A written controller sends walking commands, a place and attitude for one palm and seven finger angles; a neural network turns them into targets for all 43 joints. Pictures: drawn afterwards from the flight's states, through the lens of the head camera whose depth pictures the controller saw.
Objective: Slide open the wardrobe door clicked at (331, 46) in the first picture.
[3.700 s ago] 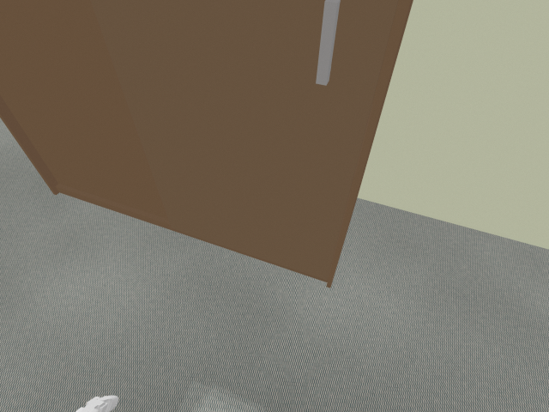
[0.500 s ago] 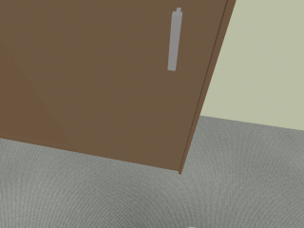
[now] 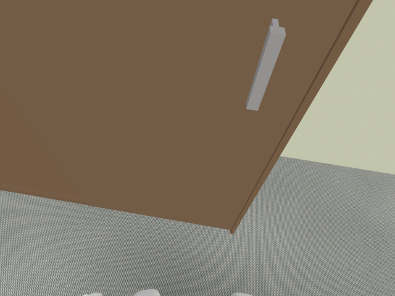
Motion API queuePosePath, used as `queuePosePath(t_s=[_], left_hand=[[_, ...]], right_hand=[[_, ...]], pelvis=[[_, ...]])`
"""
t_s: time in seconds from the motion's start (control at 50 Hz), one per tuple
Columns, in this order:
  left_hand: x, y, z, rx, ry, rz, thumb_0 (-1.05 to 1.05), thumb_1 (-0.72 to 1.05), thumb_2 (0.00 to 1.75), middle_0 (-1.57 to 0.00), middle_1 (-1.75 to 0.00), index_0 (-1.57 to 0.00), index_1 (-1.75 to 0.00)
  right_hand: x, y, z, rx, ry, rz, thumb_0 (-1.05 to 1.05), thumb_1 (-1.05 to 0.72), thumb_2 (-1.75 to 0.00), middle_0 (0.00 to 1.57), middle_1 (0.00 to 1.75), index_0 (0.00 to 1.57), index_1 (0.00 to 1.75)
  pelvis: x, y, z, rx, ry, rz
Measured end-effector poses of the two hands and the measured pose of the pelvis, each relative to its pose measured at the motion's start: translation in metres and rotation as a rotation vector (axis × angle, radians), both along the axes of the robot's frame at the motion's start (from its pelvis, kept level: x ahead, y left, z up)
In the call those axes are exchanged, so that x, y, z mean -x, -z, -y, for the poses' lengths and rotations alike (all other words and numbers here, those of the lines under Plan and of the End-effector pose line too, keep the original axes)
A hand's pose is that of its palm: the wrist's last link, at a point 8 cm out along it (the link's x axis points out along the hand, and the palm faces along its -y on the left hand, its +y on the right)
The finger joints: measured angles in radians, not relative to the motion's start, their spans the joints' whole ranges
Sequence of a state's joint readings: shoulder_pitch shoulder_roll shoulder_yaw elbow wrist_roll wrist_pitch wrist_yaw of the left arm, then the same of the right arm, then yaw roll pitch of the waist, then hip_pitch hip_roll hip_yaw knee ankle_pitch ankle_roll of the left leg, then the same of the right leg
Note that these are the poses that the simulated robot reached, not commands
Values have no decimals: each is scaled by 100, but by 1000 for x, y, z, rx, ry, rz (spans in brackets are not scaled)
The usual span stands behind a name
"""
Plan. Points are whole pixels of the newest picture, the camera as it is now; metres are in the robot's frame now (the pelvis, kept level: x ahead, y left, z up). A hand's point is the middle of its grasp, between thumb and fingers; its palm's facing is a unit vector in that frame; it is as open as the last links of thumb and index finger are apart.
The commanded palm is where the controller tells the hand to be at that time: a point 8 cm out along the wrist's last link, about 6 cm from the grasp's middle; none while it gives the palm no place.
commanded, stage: come to a stop and stand still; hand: right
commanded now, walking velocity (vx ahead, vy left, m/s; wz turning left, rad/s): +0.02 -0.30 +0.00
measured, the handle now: (262, 67) +0.47 -0.08 +0.22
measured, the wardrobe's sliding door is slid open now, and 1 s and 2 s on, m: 0.00 0.00 0.00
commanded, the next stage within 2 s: look again from close up in 1.68 s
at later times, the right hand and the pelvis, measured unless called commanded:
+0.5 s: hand out of the picture -0.04 -0.24 -0.17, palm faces +0.11 +0.97 -0.22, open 7.3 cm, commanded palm none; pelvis -0.05 -0.04 +0.01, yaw -2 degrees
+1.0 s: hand out of the picture -0.04 -0.23 -0.16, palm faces +0.04 +0.98 -0.19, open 7.3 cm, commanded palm none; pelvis -0.05 -0.06 +0.02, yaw -1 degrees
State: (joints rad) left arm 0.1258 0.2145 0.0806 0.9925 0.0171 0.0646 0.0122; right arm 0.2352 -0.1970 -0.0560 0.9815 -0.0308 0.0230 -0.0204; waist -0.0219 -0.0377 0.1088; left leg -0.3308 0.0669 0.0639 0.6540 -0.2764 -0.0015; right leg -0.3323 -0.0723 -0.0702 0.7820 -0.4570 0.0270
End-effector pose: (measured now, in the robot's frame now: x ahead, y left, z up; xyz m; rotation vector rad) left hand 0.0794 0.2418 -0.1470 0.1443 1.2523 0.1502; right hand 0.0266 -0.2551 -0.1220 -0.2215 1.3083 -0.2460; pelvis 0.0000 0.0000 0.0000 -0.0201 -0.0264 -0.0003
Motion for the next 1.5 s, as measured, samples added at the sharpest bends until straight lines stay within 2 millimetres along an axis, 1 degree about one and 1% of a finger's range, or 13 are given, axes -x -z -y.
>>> queuePosePath(t_s=[0.1, 0.22, 0.3, 0.38, 0.44, 0.52, 0.6, 0.7, 0.98, 1.1, 1.22, 1.36, 1.5], left_hand=[[11, -3, -19, -5, 16, -43, 0, 91, 90, -20, -30, -20, -30], [24, -14, -18, -6, 57, -63, 0, 91, 90, -20, -30, -19, -30], [29, -20, -4, -8, 75, -43, 0, 91, 90, -20, -30, -19, -30], [35, -26, 17, -24, 83, 0, 0, 91, 90, -20, -30, -20, -30], [51, -26, 36, -43, 77, 15, 0, 91, 90, -20, -30, -20, -30], [78, -32, 58, -38, 58, -37, 0, 91, 90, -20, -30, -20, -30], [98, -28, 67, -23, 39, -88, 0, 92, 90, -20, -30, -20, -30], [117, -16, 74, 14, -4, -123, 0, 92, 90, -20, -30, -20, -30], [157, -21, 97, 41, -32, -201, 0, 91, 90, -20, -30, -20, -30], [147, -21, 88, 14, -8, -121, 0, 90, 90, -20, -30, -20, -30], [117, -24, 63, -50, 5, 17, 0, 90, 90, -20, -30, -20, -30], [86, -42, 38, -105, 53, 150, 0, 90, 90, -20, -30, -20, -30], [83, -53, 24, -131, 90, 171, 0, 90, 90, -20, -30, -20, -30]], right_hand=[[8, -12, -16, 4, 13, 6, 0, -91, -90, 20, 30, 20, 30], [24, -17, -20, -9, 33, 25, 0, -91, -90, 21, 30, 21, 30], [43, -13, -11, -30, 45, 12, 0, -91, -90, 21, 30, 21, 30], [62, 1, 9, -60, 61, -14, 0, -91, -90, 21, 30, 21, 30], [72, 15, 26, -80, 74, -35, 0, -91, -90, 21, 30, 21, 30], [75, 12, 36, -91, 69, -53, 0, -91, -90, 20, 30, 20, 30], [74, 7, 37, -95, 49, -52, 0, -91, -90, 20, 30, 20, 30], [72, 6, 28, -98, 15, -57, 0, -91, -90, 20, 30, 20, 30], [75, 5, 28, -118, -2, -69, 1, -93, -90, 20, 30, 20, 30], [78, 5, 37, -102, -22, -22, 0, -92, -90, 20, 30, 20, 30], [74, 2, 56, -58, -26, 56, 0, -92, -90, 20, 30, 20, 30], [70, -11, 78, -5, -54, 132, 0, -91, -90, 20, 30, 20, 30], [76, -22, 94, 36, -74, 146, 0, -91, -90, 20, 30, 20, 30]], pelvis=[[6, -9, -7, 13, 15, -12], [18, -17, -7, 30, 33, -23], [27, -17, 2, 28, 36, -25], [37, -13, 19, 7, 32, -27], [44, -7, 34, -18, 38, -24], [46, -15, 43, -19, 35, -19], [46, -17, 49, -10, 28, -22], [48, -15, 53, -7, 15, -15], [52, -21, 61, -19, 9, -6], [57, -16, 64, -18, 34, -5], [65, -11, 67, -22, 26, 25], [82, -13, 67, -20, 20, 42], [96, -16, 65, -18, 23, 35]])
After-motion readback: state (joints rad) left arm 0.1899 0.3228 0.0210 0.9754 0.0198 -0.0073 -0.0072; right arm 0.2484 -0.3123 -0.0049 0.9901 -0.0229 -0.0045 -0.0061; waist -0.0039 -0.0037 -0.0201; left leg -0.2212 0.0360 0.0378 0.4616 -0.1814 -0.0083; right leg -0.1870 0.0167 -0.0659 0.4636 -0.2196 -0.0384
